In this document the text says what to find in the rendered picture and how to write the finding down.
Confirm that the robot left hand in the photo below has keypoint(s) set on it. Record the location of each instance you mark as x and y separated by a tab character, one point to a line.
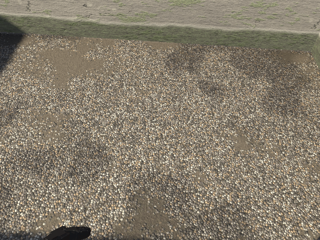
69	233

